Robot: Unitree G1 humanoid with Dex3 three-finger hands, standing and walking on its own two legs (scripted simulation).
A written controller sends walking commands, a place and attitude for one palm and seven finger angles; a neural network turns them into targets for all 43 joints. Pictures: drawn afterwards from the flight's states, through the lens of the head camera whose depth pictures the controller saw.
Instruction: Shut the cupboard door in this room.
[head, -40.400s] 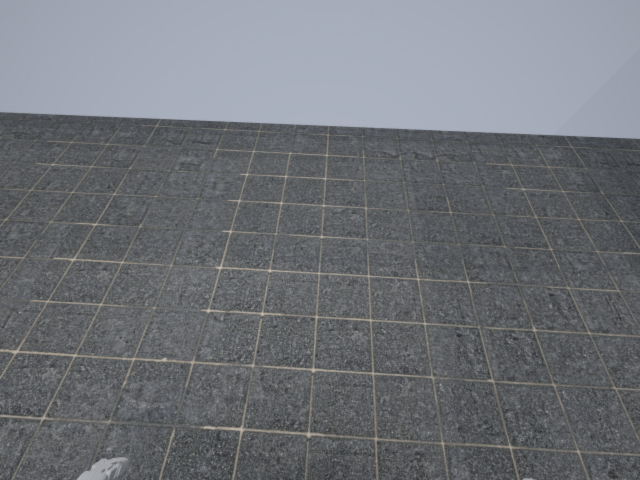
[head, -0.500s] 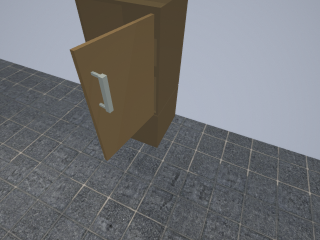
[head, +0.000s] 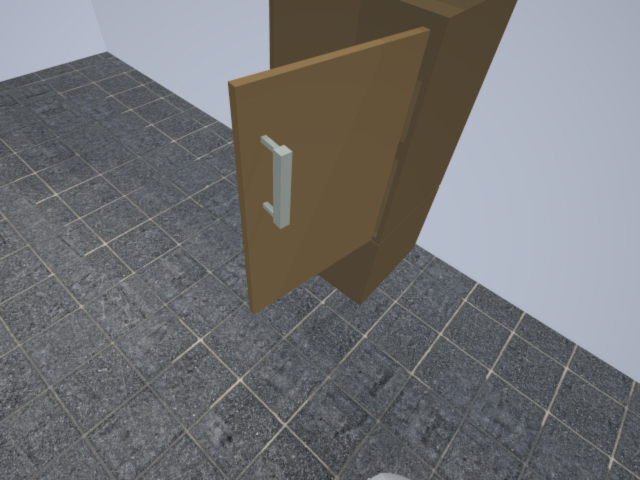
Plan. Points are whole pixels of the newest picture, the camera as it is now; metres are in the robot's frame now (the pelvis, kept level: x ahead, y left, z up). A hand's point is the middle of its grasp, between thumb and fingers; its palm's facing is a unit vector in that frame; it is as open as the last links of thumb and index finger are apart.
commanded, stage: shuffle to correct the standing spot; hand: left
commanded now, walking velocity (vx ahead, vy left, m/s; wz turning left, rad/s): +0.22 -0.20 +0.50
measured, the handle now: (274, 183) +0.55 +0.11 +0.04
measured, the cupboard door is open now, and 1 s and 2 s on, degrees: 80 80 80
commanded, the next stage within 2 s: come to a stop and stand still in 1.78 s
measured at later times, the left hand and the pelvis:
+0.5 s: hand out of the picture +0.13 +0.09 -0.15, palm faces +0.31 -0.92 -0.23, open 7.3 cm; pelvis +0.13 -0.10 +0.01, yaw +17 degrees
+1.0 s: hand (276, 478) +0.16 +0.06 -0.16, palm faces +0.53 -0.83 -0.19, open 7.4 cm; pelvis +0.23 -0.13 +0.01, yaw +30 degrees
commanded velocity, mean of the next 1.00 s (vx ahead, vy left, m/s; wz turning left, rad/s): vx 0.13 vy -0.20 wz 0.48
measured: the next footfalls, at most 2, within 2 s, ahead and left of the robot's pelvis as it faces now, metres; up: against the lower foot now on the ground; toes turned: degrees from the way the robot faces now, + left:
right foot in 0.28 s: +0.20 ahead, -0.17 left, +0.00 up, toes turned +3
left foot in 0.72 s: +0.22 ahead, +0.00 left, +0.00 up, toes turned +33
